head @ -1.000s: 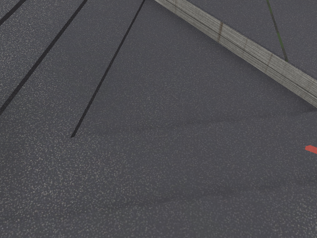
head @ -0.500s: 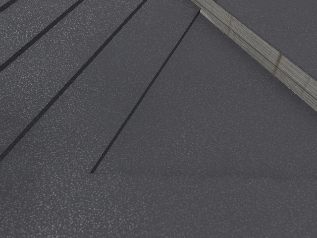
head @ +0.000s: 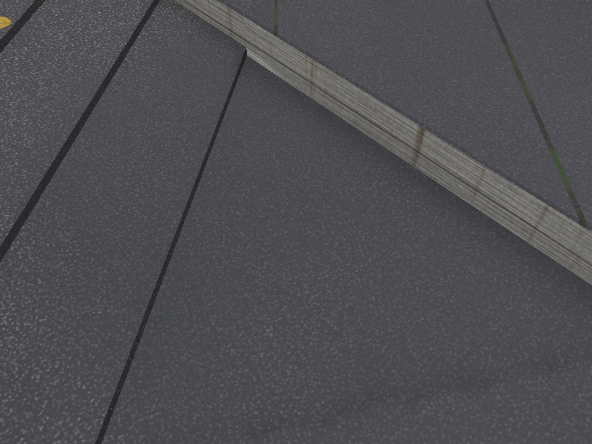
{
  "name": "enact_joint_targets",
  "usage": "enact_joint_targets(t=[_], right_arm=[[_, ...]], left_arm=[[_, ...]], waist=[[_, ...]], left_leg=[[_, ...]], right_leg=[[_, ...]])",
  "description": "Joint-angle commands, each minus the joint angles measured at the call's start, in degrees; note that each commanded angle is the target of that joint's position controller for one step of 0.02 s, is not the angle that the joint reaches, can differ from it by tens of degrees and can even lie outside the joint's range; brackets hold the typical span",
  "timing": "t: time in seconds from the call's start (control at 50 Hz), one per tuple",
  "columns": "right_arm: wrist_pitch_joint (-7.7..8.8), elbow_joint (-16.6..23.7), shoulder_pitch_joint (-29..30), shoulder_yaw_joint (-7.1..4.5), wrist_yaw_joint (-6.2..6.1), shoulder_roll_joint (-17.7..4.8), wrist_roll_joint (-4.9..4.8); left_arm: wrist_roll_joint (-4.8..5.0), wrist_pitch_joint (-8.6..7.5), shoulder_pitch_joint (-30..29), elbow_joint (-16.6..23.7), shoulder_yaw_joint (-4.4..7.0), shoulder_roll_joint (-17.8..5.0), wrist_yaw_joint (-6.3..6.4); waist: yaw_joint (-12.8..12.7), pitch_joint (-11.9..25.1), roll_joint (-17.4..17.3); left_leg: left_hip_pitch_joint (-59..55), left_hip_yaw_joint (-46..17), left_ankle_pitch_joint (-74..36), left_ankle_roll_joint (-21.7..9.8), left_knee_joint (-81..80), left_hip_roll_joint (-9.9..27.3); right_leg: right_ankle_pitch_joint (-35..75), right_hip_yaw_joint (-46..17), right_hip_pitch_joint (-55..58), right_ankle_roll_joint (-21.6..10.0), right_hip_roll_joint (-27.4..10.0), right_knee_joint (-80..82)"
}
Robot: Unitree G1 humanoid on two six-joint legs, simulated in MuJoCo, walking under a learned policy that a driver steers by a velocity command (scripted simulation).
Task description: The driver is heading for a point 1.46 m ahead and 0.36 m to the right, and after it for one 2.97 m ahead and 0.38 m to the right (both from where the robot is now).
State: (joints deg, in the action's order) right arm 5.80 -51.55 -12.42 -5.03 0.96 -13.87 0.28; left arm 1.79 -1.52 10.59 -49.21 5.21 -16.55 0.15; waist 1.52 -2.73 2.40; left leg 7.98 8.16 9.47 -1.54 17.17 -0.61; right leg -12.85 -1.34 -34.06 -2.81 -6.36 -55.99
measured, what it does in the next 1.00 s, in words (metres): goes down, turning right: right foot 0.04 m lower, then left foot 0.04 m lower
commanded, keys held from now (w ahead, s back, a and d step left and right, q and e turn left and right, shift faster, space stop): w+e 0.46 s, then w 0.54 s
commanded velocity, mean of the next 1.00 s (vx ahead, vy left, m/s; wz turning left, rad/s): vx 0.50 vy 0.00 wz -0.38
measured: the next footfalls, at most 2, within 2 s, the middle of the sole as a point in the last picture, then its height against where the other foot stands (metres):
right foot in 0.26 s outside the picture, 0.04 m lower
left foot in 0.76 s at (319, 387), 0.04 m lower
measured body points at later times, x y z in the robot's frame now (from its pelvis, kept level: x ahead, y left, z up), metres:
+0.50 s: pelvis +0.27 -0.09 -0.04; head +0.30 -0.11 +0.41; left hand +0.39 +0.16 -0.16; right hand +0.38 -0.39 -0.14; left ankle +0.44 +0.07 -0.72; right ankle +0.24 -0.14 -0.78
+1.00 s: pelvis +0.58 -0.12 -0.07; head +0.61 -0.12 +0.38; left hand +0.80 +0.08 -0.19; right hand +0.51 -0.37 -0.21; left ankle +0.60 -0.03 -0.82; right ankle +0.57 -0.28 -0.72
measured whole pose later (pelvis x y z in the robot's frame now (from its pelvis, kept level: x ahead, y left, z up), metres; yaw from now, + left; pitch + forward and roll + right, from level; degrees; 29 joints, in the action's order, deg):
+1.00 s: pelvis +0.58 -0.12 -0.07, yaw -22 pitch +2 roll +1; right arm 5.2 -52.9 -19.0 -2.1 2.0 -13.5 0.5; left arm -0.1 -3.7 12.5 -44.5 3.2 -15.3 1.0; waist 2.0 -0.7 1.5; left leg 10.3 -0.2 12.1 -3.9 20.5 -4.2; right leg -17.5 -1.5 -40.1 -0.6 -4.8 -68.0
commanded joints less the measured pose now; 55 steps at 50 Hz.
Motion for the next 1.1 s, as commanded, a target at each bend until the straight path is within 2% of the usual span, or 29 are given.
enact_joint_targets(t=[0.02,0.08,0.18,0.22,0.24,0.26,0.28,0.3,0.32,0.34,0.36,0.38,0.46,0.5,0.56,0.64,0.7,0.74,0.76,0.78,0.8,0.82,0.86,0.9,0.94,0.98,1.02,1.08,1.1], right_arm=[[1.53,3.8,5.5,-1.76,-1.11,-7.7,0.02],[1.26,2.7,3.9,-2.1,-1.67,-9.3,-1.01],[0.22,1.8,2.8,-3.1,-1.23,-12.0,-2.7],[-0.45,2.2,4.3,-3.37,-0.98,-12.8,-3.08],[-0.4,2.4,6.2,-2.9,-0.81,-11.4,-3.07],[0.01,3.4,7.1,-2.18,-0.38,-8.1,-2.54],[1.18,5.8,2.7,-0.11,0.32,-1.7,0.57],[2.48,7.6,-1.8,-0.06,0.53,-5.3,-0.85],[3.24,8.7,4.2,-0.88,0.32,-9.0,-3.58],[3.07,8.9,6.8,-1.18,-0.36,-10.2,-3.53],[2.24,7.5,6.6,-1.15,-1.19,-9.7,-1.86],[1.54,7.2,5.9,-1.35,-1.51,-10.0,-0.57],[0.43,8.8,11.9,-0.62,-1.51,-7.6,0.95],[0.68,8.9,14.0,0.32,-0.69,-5.1,0.92],[1.48,9.1,15.8,0.47,0.52,-5.2,0.04],[1.86,11.6,20.4,1.02,1.71,-5.6,-0.43],[2.04,11.3,17.8,0.73,1.93,-7.5,-1.12],[2.45,8.4,8.1,-0.43,1.6,-9.8,-0.47],[2.7,6.3,-2.4,-0.97,1.64,-11.7,0.69],[2.21,4.9,-9.1,-1.38,1.64,-14.3,0.35],[1.29,1.8,-15.7,-2.08,2.06,-15.8,-1.56],[0.77,2.3,-13.2,-1.12,1.73,-11.4,-2.32],[0.33,4.9,-2.6,0.44,1.22,-8.8,-0.19],[0.61,5.0,0.6,1.46,1.26,-6.7,0.98],[0.63,3.7,-0.8,1.54,1.22,-7.0,0.34],[0.54,3.0,-2.8,0.92,0.65,-9.1,0.17],[0.28,2.1,-4.3,1.19,-0.15,-8.4,-0.41],[-0.27,0.7,-8.0,1.43,-0.97,-8.7,-1.16],[-0.53,-1.3,-11.2,1.62,-0.36,-7.7,-0.06]], left_arm=[[-0.47,-0.45,1.4,2.8,0.52,-1.5,-1.21],[-0.43,-0.96,-4.2,4.8,0.25,-1.5,-2.6],[-0.41,0.81,-7.3,6.9,0.82,-3.9,-3.67],[-0.62,1.17,-0.1,5.5,1.95,-5.6,-3.22],[-0.67,1.43,9.1,2.4,3.12,-7.2,-2.61],[-0.82,1.9,15.0,-0.3,4.83,-10.4,-1.51],[-0.57,1.35,12.8,1.1,3.82,-14.2,-1.47],[-1.01,-0.01,13.0,4.0,3.82,-15.3,-2.39],[-0.79,-1.25,12.6,3.9,3.49,-12.4,-2.78],[-0.33,-2.21,8.8,4.2,2.57,-9.6,-2.66],[-0.68,-2.45,3.9,5.6,1.59,-7.3,-2.24],[-1.06,-2.5,1.9,6.4,1.39,-7.4,-1.66],[-1.21,-2.88,4.5,5.9,1.84,-9.4,0.88],[-0.99,-2.56,5.6,5.4,1.66,-8.4,1.58],[-0.9,-2.7,9.1,3.4,0.99,-5.8,1.6],[-0.84,-2.28,13.5,1.1,0.93,-5.5,1.84],[-1.19,-1.57,14.2,0.8,1.37,-6.8,2.25],[-1.36,-1.44,12.3,1.5,0.99,-6.5,1.45],[-1.66,-1.64,10.9,2.6,0.07,-4.5,0.81],[-2.09,-2.35,20.3,0.8,-1.35,0.6,0.35],[0.47,-3.22,24.4,0.8,-1.83,-0.8,0.11],[1.53,-3.43,14.8,2.6,-0.91,-5.7,0.57],[-0.39,-3.57,2.8,6.1,-0.47,-6.9,1.22],[-1.82,-3.13,5.3,6.3,-0.35,-4.9,1.02],[-1.85,-2.7,6.2,6.7,-1.08,-2.2,0.94],[-2.21,-2.67,3.8,8.1,-1.63,-1.4,0.84],[-2.04,-3.01,0.1,9.4,-1.5,-2.1,0.62],[-1.58,-3.63,-9.4,11.7,-2.74,0.9,-0.06],[-5.01,-2.06,-10.9,11.7,-3.95,2.9,-2.08]], waist=[[-2.2,1.6,-6.1],[-0.6,0.6,-6.6],[-1.9,-2.7,-4.4],[-6.2,0.7,-3.3],[-10.6,4.6,-1.5],[-13.1,5.7,9.5],[-4.9,6.3,22.2],[-4.6,18.3,17.0],[-5.9,12.7,7.3],[-4.4,7.7,3.1],[-2.3,4.9,-0.4],[-1.0,4.4,0.0],[-2.4,3.8,-1.2],[-3.6,4.1,-0.5],[-5.6,2.9,1.0],[-7.8,-0.6,0.8],[-6.3,-1.2,2.4],[-1.3,4.4,0.8],[3.4,12.3,-1.6],[1.2,20.6,-15.3],[3.0,24.9,-22.5],[5.3,15.5,-12.4],[3.0,3.2,-2.9],[-1.3,3.1,-6.4],[-2.3,3.9,-7.8],[-1.9,4.5,-6.0],[-1.3,3.7,-5.2],[2.4,1.2,-6.0],[2.7,0.1,-4.7]], left_leg=[[-0.2,-6.0,-8.1,-7.7,-9.5,14.8],[0.2,-1.1,-6.2,-5.3,-8.7,13.6],[-9.1,0.6,-8.2,-3.5,-3.5,17.3],[-8.5,2.6,-20.2,-2.6,8.2,16.0],[-2.8,3.4,-21.4,-1.6,20.4,13.9],[8.4,5.1,1.2,1.0,44.4,5.3],[27.7,-1.6,27.9,2.2,63.3,-0.1],[35.1,-10.3,29.1,2.0,67.8,-1.3],[40.6,-11.9,23.0,0.7,63.4,1.2],[41.2,-12.8,17.3,-0.1,57.3,4.3],[36.5,-13.7,12.8,1.0,52.5,6.6],[33.1,-14.1,10.7,2.1,48.5,7.2],[27.3,-12.6,-0.5,5.0,31.4,6.0],[22.4,-10.5,-11.8,5.1,22.4,3.8],[19.6,-11.1,-24.4,3.5,16.1,3.3],[24.3,-12.1,-21.3,1.7,8.4,3.3],[23.9,-12.0,-10.9,-0.1,8.0,3.0],[10.2,-9.4,-11.1,-3.0,6.6,1.0],[-6.6,-13.9,-16.0,-6.0,12.6,6.3],[-25.7,-30.7,-18.8,-13.1,16.6,17.8],[-34.5,-54.0,1.1,-20.7,5.5,26.4],[-30.4,-52.2,13.4,-17.8,1.1,23.9],[-10.8,-38.7,3.7,-13.5,-1.5,19.0],[-1.3,-30.6,-8.6,-12.2,-2.9,14.6],[0.5,-25.7,-16.7,-12.3,-3.7,13.3],[0.0,-22.7,-23.2,-12.9,-4.9,13.8],[-0.4,-18.5,-25.5,-11.3,-5.8,11.6],[4.0,-12.5,-18.8,-8.1,-8.3,7.0],[4.7,-12.2,-18.3,-7.5,-10.2,6.3]], right_leg=[[14.5,-1.6,0.1,-0.2,-1.4,8.7],[23.0,1.3,5.1,-0.4,1.0,19.6],[14.8,1.1,3.7,-3.0,0.5,24.0],[10.9,4.1,13.2,-5.0,3.0,24.6],[13.7,5.0,25.4,-6.6,4.5,26.0],[19.5,1.0,36.2,-10.0,3.1,28.0],[36.8,-15.5,45.4,-13.7,-2.8,23.0],[15.3,-34.5,51.9,-23.9,-12.0,32.6],[-3.6,-37.3,47.9,-21.7,-11.7,40.0],[-8.6,-35.2,42.1,-18.1,-10.7,41.1],[-4.2,-31.3,33.9,-16.0,-8.8,41.0],[0.9,-29.6,29.5,-15.7,-8.0,41.3],[16.4,-19.0,23.2,-13.3,-3.0,41.8],[18.5,-12.7,21.2,-10.9,0.7,40.7],[11.6,-12.0,21.2,-9.1,0.9,39.4],[5.6,-16.0,27.9,-8.9,-1.6,33.1],[14.5,-18.8,31.9,-8.6,-3.4,27.7],[27.4,-16.3,31.2,-6.8,0.3,16.4],[22.6,-13.3,22.3,-4.9,3.2,2.5],[-14.6,-8.7,5.8,-0.9,11.5,-18.2],[-24.5,-8.3,-8.7,1.3,13.8,-29.1],[-20.2,-8.6,-16.4,1.4,9.7,-30.8],[-10.3,-4.2,-14.7,1.2,4.7,-26.1],[-6.6,-4.4,-7.3,1.3,1.3,-19.0],[-7.8,-2.5,-7.1,1.7,0.1,-15.5],[-2.6,-1.5,-9.7,2.6,-1.0,-11.5],[7.0,-1.4,-10.2,3.3,-1.2,-2.2],[20.6,2.7,0.5,4.2,2.9,18.6],[20.5,7.7,5.0,3.9,4.6,20.4]])
Over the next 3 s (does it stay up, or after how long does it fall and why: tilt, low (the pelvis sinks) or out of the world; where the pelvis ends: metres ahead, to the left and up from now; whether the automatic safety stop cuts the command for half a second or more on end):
stays up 1.20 -0.44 -0.09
